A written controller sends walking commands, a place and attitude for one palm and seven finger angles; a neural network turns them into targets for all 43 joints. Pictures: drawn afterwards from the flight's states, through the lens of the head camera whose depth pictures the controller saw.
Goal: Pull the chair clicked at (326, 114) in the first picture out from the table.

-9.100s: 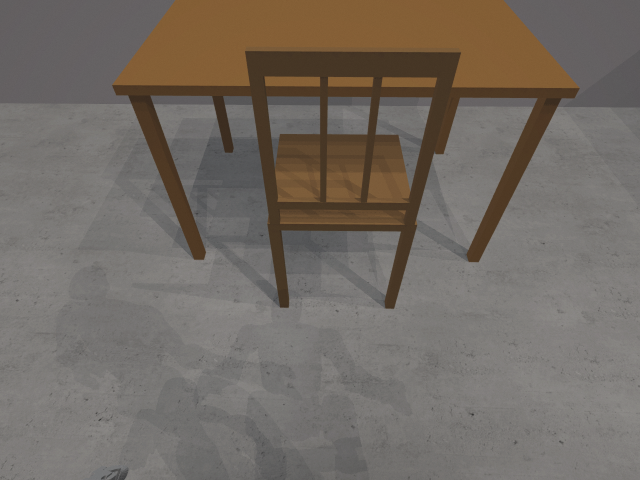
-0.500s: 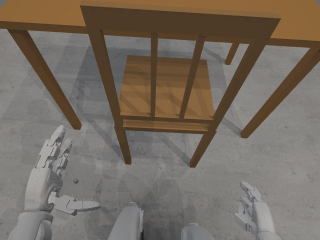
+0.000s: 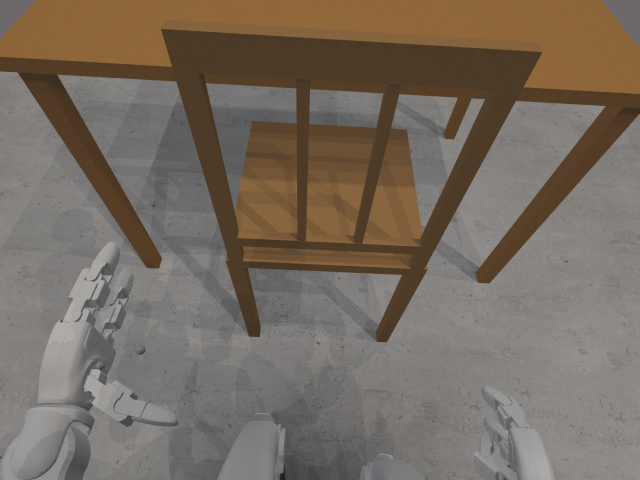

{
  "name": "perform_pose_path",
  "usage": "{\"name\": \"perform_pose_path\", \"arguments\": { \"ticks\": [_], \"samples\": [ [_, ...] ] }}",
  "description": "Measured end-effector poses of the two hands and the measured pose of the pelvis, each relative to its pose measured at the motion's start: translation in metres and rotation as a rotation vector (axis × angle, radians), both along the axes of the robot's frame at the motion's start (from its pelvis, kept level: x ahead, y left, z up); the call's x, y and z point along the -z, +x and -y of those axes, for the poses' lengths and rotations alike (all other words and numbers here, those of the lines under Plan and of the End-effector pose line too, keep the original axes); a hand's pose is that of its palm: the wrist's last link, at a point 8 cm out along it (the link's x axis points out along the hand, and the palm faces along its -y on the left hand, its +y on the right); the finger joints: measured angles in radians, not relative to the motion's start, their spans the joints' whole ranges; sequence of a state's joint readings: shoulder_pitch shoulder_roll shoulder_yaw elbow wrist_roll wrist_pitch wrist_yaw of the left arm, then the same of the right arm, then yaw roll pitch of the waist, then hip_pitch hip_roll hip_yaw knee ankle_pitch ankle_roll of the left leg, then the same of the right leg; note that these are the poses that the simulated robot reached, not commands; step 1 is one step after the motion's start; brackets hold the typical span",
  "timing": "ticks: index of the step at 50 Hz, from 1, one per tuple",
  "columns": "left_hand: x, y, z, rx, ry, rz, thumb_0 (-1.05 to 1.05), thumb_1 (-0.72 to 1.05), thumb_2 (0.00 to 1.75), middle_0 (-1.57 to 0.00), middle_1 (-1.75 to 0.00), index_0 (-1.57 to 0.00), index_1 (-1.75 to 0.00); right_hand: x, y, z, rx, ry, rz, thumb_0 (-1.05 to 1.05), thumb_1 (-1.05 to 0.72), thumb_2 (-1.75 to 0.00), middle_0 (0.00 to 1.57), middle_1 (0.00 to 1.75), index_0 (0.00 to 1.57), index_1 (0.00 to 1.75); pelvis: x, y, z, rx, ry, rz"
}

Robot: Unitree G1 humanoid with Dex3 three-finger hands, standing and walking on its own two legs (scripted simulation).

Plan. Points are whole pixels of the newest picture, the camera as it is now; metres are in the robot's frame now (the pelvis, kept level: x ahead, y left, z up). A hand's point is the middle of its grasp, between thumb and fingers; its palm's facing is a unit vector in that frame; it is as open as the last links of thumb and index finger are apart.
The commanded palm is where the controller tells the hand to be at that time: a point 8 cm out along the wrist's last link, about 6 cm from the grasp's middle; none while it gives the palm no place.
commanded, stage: raise the hand toward the chair's back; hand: left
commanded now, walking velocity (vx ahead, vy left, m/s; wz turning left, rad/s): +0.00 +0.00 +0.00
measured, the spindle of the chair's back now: (302, 175) +0.54 +0.07 +0.02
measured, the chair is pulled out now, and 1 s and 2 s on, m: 0.00 0.00 0.00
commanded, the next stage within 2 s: aim the fingers beside a spindle in 0.40 s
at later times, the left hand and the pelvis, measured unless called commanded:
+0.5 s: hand (157, 353) +0.24 +0.20 +0.05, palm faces +0.06 -1.00 -0.05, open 16.9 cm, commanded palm +0.22 +0.25 +0.05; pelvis +0.00 -0.01 +0.00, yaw +0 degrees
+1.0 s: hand (177, 315) +0.29 +0.19 +0.03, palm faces +0.03 -1.00 -0.03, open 16.9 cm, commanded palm +0.27 +0.24 +0.03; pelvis +0.00 +0.00 -0.01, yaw -1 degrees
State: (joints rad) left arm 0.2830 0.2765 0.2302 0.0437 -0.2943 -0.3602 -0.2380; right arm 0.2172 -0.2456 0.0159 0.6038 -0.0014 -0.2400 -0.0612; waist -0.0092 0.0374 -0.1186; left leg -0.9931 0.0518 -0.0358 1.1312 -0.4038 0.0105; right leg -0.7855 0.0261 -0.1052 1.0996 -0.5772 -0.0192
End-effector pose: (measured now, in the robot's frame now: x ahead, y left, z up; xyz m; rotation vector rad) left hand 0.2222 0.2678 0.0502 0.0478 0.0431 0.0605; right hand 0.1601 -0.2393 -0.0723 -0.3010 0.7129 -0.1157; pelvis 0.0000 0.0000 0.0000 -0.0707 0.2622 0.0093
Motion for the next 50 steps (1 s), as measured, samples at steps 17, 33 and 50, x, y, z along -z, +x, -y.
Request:
{"name": "perform_pose_path", "arguments": {
  "ticks": [17,33,50],
  "samples": [
    [0.0,-0.002,0.017,-0.002,0.006,0.01,-0.01,-0.5,0.3,-0.06,-0.08,-0.07,-0.08,0.003,0.006,0.009,0.001,0.024,0.034,0.01,-0.9,-0.9,0.2,0.3,0.21,0.3,0.002,-0.001,0.011,0.007,0.016,0.002],
    [0.005,0.007,0.018,0.0,-0.001,0.019,-0.01,-0.5,0.3,-0.06,-0.08,-0.07,-0.08,0.01,0.01,0.009,-0.012,0.024,0.037,0.01,-0.9,-0.9,0.21,0.3,0.21,0.3,0.007,-0.002,0.013,0.007,0.016,-0.007],
    [0.02,0.049,0.022,0.029,-0.017,0.027,-0.01,-0.5,0.3,-0.06,-0.08,-0.06,-0.08,0.02,-0.01,0.011,0.013,-0.001,-0.04,0.01,-0.9,-0.9,0.2,0.3,0.21,0.3,0.012,-0.002,0.005,0.021,0.014,-0.043]
  ]
}}
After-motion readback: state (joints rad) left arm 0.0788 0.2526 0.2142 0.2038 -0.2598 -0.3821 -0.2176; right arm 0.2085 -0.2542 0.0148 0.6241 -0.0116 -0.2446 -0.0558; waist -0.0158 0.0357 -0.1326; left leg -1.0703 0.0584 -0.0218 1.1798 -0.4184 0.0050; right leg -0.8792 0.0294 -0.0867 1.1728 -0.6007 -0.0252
